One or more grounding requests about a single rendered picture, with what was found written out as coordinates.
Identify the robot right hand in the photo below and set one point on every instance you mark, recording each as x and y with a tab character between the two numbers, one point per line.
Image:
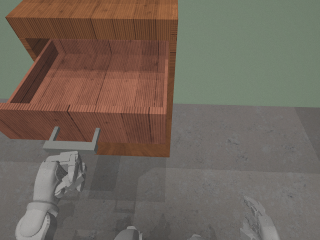
263	228

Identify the robot left hand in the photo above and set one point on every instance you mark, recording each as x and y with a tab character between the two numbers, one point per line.
66	167

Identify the robot left shin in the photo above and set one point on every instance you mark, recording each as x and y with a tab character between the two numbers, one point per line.
131	227

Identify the drawer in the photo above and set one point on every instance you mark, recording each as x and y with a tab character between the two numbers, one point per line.
78	85

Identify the cabinet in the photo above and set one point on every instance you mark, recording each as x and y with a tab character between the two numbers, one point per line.
35	22

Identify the left robot forearm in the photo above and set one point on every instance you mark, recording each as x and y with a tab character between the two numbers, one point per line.
39	221

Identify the handle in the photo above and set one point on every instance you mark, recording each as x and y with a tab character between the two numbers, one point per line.
53	146

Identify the robot left thigh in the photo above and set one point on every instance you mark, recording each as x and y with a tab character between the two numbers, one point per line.
129	234

